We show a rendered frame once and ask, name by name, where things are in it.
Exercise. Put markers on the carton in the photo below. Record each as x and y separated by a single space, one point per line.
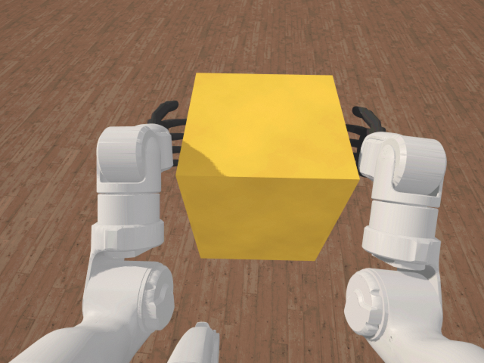
266 166

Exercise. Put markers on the left robot upper arm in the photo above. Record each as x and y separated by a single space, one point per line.
125 302

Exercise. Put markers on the robot left shin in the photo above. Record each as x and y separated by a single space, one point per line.
202 324

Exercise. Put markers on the right robot forearm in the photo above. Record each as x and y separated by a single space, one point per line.
408 174

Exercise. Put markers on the robot left thigh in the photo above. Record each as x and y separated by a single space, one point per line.
198 345

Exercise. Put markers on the right robot hand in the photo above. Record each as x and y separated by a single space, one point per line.
374 124

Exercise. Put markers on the left robot hand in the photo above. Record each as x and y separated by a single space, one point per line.
158 115

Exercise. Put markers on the right robot upper arm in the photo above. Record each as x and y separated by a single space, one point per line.
400 315

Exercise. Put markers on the left robot forearm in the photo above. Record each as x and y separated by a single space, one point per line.
130 160

